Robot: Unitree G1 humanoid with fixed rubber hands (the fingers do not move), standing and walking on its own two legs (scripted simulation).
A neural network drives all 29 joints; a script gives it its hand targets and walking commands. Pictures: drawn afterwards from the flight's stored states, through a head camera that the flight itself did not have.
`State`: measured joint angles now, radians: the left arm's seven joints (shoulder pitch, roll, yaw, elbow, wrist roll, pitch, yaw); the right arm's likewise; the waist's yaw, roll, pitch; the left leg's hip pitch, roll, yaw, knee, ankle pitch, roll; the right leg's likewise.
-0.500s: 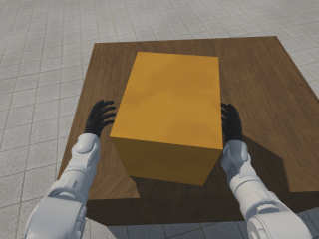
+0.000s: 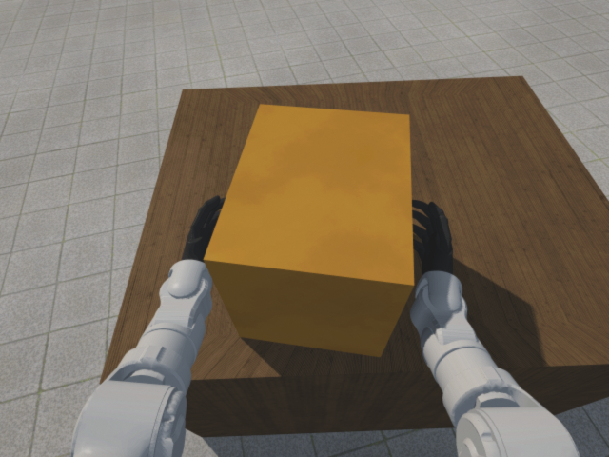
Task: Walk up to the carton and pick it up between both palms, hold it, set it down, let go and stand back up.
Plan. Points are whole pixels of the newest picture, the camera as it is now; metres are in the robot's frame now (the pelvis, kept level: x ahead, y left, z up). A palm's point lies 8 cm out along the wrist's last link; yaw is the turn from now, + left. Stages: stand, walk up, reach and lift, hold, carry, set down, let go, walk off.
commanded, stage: reach and lift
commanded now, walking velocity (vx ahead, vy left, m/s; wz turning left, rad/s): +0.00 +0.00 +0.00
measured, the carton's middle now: (320, 231) +0.45 -0.05 -0.01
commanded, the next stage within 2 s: none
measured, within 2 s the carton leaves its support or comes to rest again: leaves its support in 1.12 s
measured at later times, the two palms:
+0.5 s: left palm (202, 255) +0.41 +0.12 +0.02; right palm (430, 264) +0.36 -0.19 +0.02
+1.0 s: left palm (202, 255) +0.41 +0.12 +0.02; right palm (431, 265) +0.36 -0.19 +0.02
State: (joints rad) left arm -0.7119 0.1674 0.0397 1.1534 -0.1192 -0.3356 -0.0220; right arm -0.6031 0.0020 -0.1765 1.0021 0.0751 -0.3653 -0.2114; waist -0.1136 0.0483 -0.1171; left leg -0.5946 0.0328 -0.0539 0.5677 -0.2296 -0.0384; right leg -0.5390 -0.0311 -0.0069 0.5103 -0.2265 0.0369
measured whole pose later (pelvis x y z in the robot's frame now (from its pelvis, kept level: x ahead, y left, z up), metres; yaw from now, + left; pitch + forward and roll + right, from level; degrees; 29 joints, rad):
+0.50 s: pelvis +0.00 +0.00 +0.00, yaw +0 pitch +15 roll -1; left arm -0.73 0.14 0.15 1.28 -0.04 -0.52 -0.05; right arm -0.60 0.08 -0.35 1.00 -0.09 -0.44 -0.21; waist -0.11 0.05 -0.12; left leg -0.59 0.03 -0.05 0.56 -0.23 -0.04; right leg -0.54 -0.03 -0.01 0.50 -0.23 0.04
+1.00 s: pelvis +0.00 +0.00 +0.00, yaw +0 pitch +15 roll -1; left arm -0.73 0.13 0.14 1.28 -0.04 -0.53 -0.03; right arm -0.59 0.08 -0.35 1.00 -0.09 -0.45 -0.21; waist -0.11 0.05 -0.12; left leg -0.59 0.03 -0.05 0.56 -0.23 -0.04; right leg -0.54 -0.03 -0.01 0.50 -0.23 0.04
